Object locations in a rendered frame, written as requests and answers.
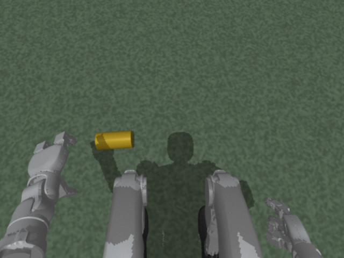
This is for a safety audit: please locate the left robot hand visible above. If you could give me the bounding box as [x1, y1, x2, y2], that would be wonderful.
[28, 131, 78, 198]

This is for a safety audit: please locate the right robot hand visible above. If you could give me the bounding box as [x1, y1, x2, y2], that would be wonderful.
[265, 198, 311, 252]

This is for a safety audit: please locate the can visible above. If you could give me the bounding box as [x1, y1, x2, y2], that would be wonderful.
[95, 131, 133, 150]

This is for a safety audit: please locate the right robot foot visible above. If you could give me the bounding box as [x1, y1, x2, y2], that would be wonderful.
[198, 206, 219, 258]

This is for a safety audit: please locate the right robot arm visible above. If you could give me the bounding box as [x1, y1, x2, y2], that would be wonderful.
[291, 242, 324, 258]

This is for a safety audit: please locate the left robot arm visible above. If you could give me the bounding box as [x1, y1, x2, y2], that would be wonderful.
[0, 171, 61, 258]

